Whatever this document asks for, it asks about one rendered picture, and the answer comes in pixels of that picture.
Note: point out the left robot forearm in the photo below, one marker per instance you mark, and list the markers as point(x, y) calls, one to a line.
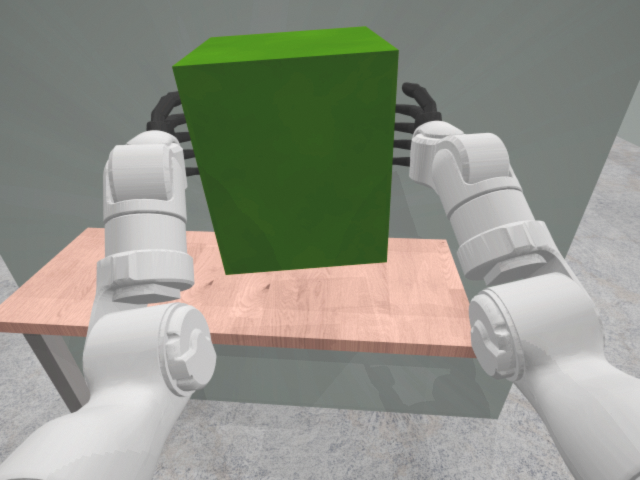
point(144, 213)

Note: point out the table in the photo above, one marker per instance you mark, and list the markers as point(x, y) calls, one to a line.
point(412, 304)

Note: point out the right robot forearm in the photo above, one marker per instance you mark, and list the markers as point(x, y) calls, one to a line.
point(499, 239)

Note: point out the carton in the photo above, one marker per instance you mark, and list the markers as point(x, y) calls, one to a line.
point(293, 136)

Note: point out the left robot hand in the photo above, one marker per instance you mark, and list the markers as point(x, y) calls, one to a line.
point(162, 122)

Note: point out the robot left upper arm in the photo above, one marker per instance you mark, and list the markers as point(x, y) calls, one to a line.
point(141, 367)

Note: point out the right robot hand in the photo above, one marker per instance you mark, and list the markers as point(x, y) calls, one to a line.
point(426, 112)

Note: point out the robot right upper arm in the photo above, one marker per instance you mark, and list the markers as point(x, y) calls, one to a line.
point(543, 334)

